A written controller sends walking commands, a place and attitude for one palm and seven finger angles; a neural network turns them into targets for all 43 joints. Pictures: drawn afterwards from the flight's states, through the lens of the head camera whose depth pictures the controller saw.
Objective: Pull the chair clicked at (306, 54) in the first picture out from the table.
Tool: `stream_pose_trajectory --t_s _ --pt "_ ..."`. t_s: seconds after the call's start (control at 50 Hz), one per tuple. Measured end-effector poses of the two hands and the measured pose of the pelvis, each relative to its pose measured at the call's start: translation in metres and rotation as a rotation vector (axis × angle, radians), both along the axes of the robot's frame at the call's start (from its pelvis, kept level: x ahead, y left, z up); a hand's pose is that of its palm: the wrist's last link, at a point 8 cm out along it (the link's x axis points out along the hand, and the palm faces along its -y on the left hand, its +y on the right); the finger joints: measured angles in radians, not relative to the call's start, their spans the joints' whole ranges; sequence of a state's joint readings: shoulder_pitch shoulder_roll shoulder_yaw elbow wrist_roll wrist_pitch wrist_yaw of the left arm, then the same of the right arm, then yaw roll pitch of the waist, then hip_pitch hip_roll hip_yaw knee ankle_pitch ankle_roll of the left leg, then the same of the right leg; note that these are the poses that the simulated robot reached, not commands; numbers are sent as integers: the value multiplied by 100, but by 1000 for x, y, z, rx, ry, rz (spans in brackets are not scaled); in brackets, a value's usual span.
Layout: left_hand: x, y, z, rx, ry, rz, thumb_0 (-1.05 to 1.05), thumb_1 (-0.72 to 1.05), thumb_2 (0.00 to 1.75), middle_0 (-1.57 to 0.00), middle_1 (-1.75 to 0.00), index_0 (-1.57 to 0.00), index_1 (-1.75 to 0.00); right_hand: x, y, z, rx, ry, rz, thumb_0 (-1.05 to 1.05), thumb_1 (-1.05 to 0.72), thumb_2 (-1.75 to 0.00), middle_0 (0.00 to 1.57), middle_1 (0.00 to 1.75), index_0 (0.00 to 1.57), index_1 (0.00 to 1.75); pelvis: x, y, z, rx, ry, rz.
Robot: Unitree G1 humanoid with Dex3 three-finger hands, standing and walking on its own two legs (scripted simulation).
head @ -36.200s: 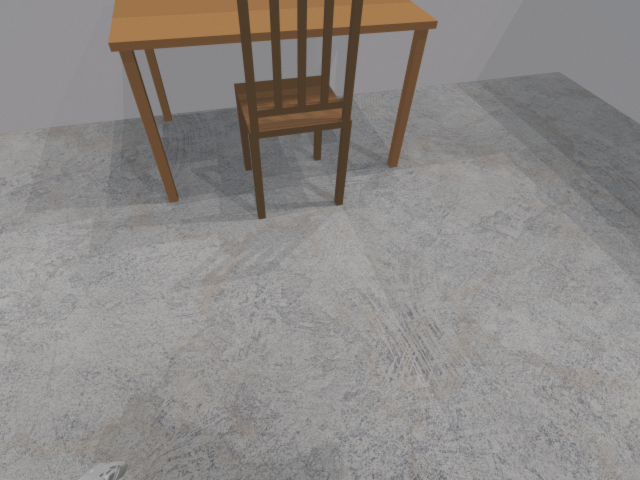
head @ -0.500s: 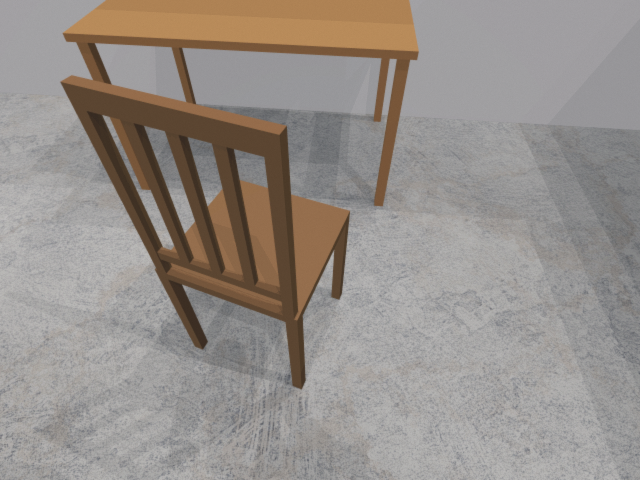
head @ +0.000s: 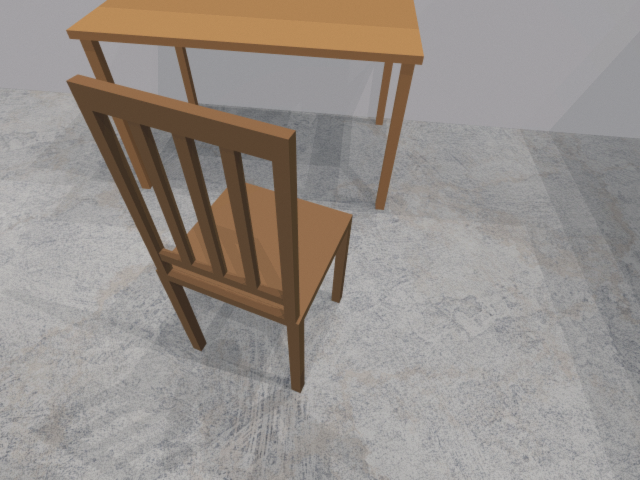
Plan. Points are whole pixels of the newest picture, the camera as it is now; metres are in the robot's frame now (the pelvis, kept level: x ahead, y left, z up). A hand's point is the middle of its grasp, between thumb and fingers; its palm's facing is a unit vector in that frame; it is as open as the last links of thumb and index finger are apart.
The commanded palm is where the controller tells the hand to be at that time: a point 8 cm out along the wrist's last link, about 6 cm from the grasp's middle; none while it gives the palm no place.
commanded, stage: look to check the result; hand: left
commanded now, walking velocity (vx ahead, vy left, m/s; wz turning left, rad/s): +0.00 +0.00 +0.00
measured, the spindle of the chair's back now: (204, 214) +0.58 +0.26 -0.06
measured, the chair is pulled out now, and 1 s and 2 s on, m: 0.62 0.62 0.62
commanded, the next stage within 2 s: stand and wait in 0.02 s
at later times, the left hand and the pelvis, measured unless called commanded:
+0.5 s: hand out of the picture +0.05 +0.23 -0.17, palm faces -0.02 -0.96 -0.28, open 7.4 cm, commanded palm none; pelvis +0.01 +0.01 +0.00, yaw +0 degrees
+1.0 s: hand out of the picture +0.05 +0.23 -0.17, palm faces -0.01 -0.96 -0.28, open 7.4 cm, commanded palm none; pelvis +0.01 +0.01 +0.00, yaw +0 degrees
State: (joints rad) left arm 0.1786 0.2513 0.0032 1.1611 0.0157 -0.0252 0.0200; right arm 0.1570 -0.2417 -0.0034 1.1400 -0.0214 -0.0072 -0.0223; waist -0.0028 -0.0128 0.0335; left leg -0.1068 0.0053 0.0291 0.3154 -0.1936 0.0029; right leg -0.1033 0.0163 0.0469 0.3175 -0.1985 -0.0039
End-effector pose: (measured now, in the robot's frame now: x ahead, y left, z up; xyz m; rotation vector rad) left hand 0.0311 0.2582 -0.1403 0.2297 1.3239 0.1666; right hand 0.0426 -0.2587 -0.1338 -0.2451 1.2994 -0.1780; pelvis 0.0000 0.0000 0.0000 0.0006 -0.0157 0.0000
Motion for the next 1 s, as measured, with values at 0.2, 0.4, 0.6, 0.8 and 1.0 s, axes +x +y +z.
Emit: stream_pose_trajectory --t_s 0.2,0.4,0.6,0.8,1.0 --pt "13 8 1 8 -23 -11 0 90 90 -20 -30 -20 -30 -1 1 1 -6 8 -4 0 -90 -90 20 30 20 30 3 3 0 0 0 -1" --pt "15 14 2 15 -14 -16 0 90 90 -20 -30 -20 -30 -3 3 2 -8 19 -8 0 -90 -90 20 30 20 30 5 6 1 1 2 -3" --pt "13 16 1 15 -6 -12 0 90 90 -20 -30 -20 -30 2 3 3 -13 14 -3 0 -90 -90 20 30 20 30 7 8 1 1 1 -2" --pt "13 17 1 13 -3 -9 0 90 90 -20 -30 -20 -30 11 2 5 -19 0 5 0 -90 -90 20 30 20 30 8 9 1 1 2 -1" --pt "16 20 2 18 -15 -8 0 90 90 -20 -30 -20 -30 16 0 7 -26 -12 11 0 -90 -90 20 30 20 30 9 8 1 1 -1 3"
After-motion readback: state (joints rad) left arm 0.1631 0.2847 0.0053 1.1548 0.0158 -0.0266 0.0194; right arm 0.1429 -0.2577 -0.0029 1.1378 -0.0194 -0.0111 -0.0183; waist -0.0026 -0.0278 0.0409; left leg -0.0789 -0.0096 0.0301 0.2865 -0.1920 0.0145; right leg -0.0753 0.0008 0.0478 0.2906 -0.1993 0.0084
